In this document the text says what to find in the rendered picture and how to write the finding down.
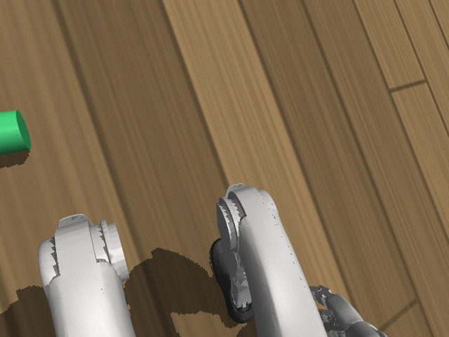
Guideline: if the right robot arm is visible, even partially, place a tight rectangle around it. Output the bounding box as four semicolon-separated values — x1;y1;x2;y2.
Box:
345;322;388;337

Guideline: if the right robot foot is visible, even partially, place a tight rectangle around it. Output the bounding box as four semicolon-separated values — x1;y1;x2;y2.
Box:
210;238;254;324

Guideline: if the right robot hand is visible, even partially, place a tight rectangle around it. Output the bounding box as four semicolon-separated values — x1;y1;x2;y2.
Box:
309;285;364;337

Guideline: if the can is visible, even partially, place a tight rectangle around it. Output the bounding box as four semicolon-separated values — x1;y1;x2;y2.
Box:
0;110;31;155

